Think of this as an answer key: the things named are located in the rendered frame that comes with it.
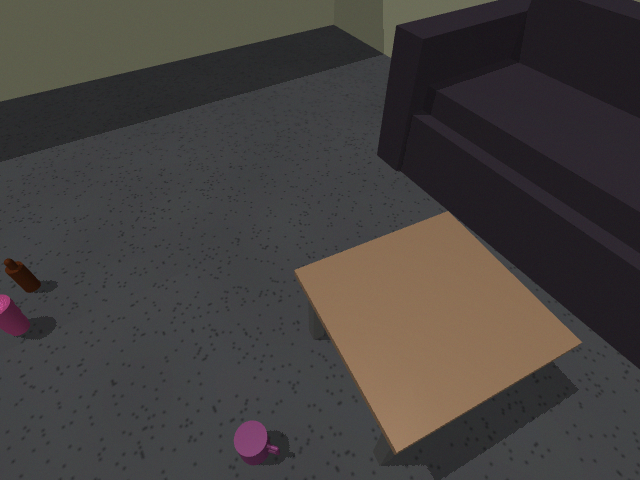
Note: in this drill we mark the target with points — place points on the coffee table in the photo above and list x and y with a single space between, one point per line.
429 324

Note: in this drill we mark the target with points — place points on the sofa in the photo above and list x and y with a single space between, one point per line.
522 119

